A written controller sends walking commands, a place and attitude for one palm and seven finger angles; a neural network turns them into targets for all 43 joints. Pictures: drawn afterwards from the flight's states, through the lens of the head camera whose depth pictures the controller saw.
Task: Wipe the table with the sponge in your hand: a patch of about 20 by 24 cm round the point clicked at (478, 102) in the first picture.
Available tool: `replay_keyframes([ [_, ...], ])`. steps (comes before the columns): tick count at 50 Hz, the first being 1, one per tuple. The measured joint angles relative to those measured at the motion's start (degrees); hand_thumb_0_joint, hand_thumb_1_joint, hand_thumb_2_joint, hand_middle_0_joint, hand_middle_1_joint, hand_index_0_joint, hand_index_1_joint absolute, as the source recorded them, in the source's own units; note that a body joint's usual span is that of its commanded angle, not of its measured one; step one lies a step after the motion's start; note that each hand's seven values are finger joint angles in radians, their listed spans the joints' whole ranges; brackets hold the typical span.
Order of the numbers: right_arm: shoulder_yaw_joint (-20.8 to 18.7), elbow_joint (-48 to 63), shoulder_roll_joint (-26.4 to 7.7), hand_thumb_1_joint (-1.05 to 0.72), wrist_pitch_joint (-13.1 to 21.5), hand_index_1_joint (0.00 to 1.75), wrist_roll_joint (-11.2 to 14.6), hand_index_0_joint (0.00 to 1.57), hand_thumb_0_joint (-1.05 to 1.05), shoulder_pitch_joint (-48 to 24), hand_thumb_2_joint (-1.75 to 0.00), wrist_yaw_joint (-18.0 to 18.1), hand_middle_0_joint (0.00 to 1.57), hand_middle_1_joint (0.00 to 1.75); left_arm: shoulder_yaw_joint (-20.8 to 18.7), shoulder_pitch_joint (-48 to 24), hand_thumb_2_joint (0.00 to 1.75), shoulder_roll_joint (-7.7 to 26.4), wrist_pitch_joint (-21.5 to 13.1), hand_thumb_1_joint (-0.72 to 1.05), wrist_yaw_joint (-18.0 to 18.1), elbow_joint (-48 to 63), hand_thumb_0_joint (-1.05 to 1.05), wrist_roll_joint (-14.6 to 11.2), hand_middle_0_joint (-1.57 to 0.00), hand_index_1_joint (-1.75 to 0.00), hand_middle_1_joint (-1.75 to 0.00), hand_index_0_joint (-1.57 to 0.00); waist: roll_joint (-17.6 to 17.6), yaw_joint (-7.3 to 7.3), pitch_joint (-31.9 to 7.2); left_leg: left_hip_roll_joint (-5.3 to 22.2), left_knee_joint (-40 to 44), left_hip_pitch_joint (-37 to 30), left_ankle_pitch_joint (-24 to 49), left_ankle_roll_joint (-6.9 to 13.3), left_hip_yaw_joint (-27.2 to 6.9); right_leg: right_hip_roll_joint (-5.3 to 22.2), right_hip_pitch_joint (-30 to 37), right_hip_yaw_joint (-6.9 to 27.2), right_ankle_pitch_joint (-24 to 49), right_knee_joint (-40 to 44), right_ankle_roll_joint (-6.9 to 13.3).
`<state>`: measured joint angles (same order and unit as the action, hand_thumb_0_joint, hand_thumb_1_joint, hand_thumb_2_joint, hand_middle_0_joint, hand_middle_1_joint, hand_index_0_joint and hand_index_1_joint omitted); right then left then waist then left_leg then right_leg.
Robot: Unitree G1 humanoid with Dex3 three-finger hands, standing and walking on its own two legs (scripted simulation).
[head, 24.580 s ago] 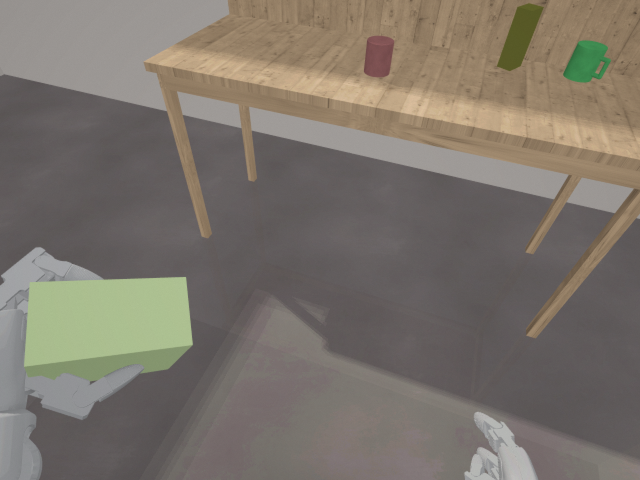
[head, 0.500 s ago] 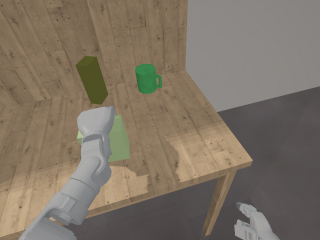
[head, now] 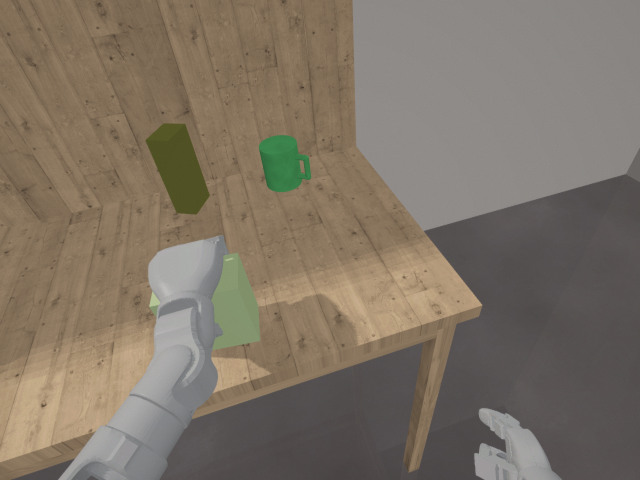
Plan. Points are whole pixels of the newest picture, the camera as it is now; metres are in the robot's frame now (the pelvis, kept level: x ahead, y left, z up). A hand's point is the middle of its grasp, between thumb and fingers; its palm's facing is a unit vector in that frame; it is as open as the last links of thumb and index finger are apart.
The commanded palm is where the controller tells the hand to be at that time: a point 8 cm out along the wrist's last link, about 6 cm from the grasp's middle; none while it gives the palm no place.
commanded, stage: wipe back along the third lane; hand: left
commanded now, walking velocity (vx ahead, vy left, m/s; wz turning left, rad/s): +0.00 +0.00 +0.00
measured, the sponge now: (214, 314) +0.33 +0.19 +0.04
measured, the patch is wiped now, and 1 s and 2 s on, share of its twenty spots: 1.00 1.00 1.00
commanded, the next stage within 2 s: slide back across to the middle lane in 0.22 s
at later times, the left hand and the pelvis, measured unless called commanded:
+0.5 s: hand (203, 309) +0.30 +0.19 +0.09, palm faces +0.08 -0.12 -0.99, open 10.4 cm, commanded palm +0.26 +0.19 +0.13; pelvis +0.00 +0.00 +0.00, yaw -1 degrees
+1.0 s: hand (153, 329) +0.27 +0.24 +0.09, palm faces +0.04 -0.10 -0.99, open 10.4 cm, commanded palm +0.23 +0.25 +0.14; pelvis -0.01 -0.01 +0.00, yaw -1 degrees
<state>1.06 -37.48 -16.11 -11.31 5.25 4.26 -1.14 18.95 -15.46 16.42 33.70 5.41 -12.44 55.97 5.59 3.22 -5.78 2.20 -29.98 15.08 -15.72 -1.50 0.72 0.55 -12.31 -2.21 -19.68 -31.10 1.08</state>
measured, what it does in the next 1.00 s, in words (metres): stands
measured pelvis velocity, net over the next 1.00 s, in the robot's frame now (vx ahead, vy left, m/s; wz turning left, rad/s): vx -0.01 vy -0.01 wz -0.01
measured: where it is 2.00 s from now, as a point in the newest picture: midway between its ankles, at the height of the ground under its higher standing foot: outside the picture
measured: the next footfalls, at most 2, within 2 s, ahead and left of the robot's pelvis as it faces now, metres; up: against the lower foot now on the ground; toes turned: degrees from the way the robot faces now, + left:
none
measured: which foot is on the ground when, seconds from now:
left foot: down 0.00-1.00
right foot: down 0.00-1.00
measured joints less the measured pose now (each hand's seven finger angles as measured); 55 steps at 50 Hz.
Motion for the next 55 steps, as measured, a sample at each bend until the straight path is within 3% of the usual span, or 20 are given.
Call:
replay_keyframes([
  [21, 0.0, 0.3, 0.7, -0.91, 0.5, 0.30, 0.0, 0.20, 0.01, -1.9, -0.89, -1.3, 0.19, 0.30, 1.2, 5.3, 1.01, -0.9, 0.5, -0.48, 0.5, 6.1, 0.00, 0.6, -0.63, -1.34, -1.33, -0.68, 0.0, 1.09, 0.1, 0.0, -0.2, -1.2, -0.1, -0.2, 0.4, 0.0, 0.7, 0.4, -0.3, -0.8, 0.1],
  [39, 0.9, 1.5, 0.9, -0.91, 1.6, 0.30, -1.0, 0.20, 0.01, -2.1, -0.89, 1.0, 0.20, 0.30, -5.4, 12.3, 1.01, 3.4, -2.4, -0.49, -2.9, 15.3, -0.01, -2.9, -0.64, -1.33, -1.33, -0.69, -0.1, 1.38, 1.7, 0.8, 1.1, -3.3, 0.3, -0.5, 1.0, -0.8, 2.3, 1.0, 0.1, 0.1, 0.7],
  [48, 0.7, 0.7, 0.0, -0.91, 2.9, 0.30, -1.2, 0.20, 0.01, -1.1, -0.89, 2.7, 0.20, 0.30, -8.5, 14.1, 1.01, 6.9, -4.2, -0.49, -4.2, 14.4, -0.01, -3.0, -0.64, -1.33, -1.32, -0.70, 0.2, 1.39, 2.5, 1.0, 1.4, -3.3, 0.8, -0.2, 0.6, -1.1, 2.4, 0.7, 0.6, 0.3, 0.9],
  [55, 0.3, 0.2, -0.4, -0.91, 4.3, 0.30, -1.4, 0.20, 0.01, 0.0, -0.89, 3.6, 0.20, 0.30, -11.3, 13.8, 1.01, 9.0, -8.0, -0.49, -5.6, 11.7, -0.01, -3.9, -0.64, -1.33, -1.32, -0.70, 0.3, 1.08, 2.9, 1.1, 1.6, -3.0, 1.4, 0.1, -0.1, -1.2, 2.6, 0.1, 1.2, 1.0, 1.1],
])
